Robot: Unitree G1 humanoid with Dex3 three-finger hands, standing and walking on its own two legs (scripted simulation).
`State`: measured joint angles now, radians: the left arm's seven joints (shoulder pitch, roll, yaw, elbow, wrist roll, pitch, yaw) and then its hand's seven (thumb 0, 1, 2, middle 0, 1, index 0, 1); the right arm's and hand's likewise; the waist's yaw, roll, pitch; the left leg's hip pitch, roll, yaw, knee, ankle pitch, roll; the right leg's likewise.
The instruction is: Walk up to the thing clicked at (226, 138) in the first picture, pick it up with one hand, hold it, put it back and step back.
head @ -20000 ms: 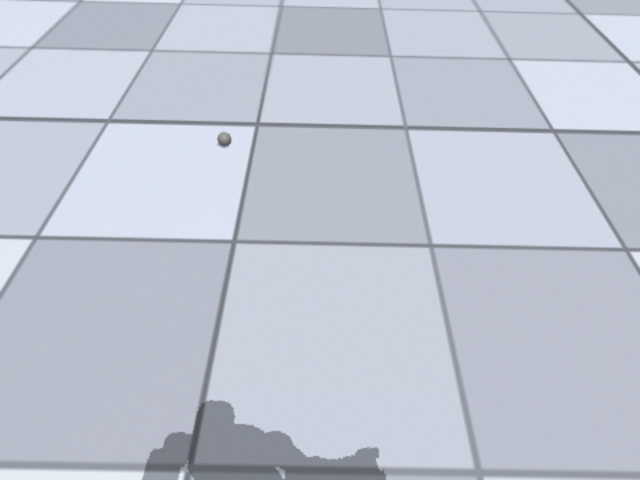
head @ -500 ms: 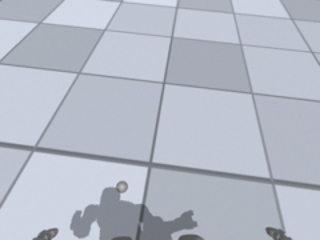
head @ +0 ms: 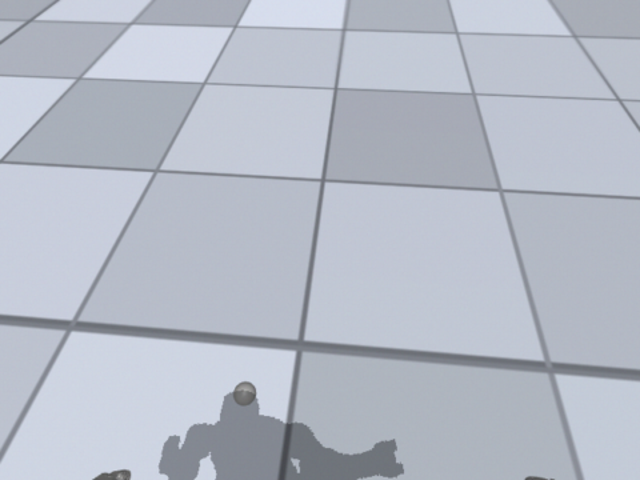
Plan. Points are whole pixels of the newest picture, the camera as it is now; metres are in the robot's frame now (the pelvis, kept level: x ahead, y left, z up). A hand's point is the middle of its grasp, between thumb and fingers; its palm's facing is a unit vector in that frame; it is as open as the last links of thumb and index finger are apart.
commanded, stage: walk up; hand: left
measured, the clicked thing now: (244, 393) +0.44 +0.25 -0.74
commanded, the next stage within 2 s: stand in 0.92 s
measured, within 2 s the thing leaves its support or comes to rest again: neither
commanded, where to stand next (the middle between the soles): +0.07 +0.01 m, yaw +1 degrees
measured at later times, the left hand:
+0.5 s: hand out of the picture +0.10 +0.26 -0.15, palm faces -0.02 -0.94 -0.33, open 7.4 cm
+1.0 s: hand out of the picture +0.08 +0.26 -0.15, palm faces -0.01 -0.94 -0.34, open 7.4 cm
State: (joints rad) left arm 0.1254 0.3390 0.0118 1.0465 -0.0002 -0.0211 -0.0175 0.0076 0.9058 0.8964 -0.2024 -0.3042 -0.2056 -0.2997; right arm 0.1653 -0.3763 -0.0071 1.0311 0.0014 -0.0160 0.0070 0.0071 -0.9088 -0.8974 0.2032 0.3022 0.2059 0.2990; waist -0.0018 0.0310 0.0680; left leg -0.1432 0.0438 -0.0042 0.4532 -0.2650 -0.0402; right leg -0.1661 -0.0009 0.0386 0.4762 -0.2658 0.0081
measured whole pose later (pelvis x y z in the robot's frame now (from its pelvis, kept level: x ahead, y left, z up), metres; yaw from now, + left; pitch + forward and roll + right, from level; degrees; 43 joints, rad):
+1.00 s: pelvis +0.00 +0.01 +0.01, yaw +0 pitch -3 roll +0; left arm 0.08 0.34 0.01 1.14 0.01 -0.02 -0.01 0.01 0.91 0.90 -0.20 -0.30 -0.20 -0.30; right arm 0.10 -0.35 -0.01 1.13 -0.01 -0.01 0.01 0.01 -0.91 -0.90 0.20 0.30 0.21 0.30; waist 0.00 0.01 0.06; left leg -0.08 0.03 0.00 0.33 -0.20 -0.02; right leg -0.09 -0.02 0.04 0.33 -0.19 0.03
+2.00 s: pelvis -0.01 +0.01 +0.01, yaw +1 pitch -2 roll +0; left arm 0.13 0.35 -0.01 1.13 0.01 -0.01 -0.01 0.01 0.91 0.90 -0.20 -0.30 -0.20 -0.30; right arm 0.12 -0.36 0.00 1.14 -0.01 0.00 0.01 0.01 -0.91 -0.90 0.20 0.30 0.21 0.30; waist 0.00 0.01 0.06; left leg -0.12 0.02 -0.01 0.33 -0.18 -0.02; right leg -0.12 -0.02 0.03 0.33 -0.17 0.03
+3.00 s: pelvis +0.00 +0.01 +0.01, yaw +1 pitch -2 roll +0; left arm 0.12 0.35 0.00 1.12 0.01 -0.01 -0.01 0.01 0.91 0.90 -0.20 -0.30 -0.20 -0.30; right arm 0.11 -0.35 0.00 1.12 0.00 0.00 0.01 0.01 -0.91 -0.90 0.20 0.30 0.21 0.30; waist 0.00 0.01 0.06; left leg -0.10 0.02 -0.01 0.33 -0.19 -0.02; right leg -0.10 -0.03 0.03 0.32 -0.18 0.03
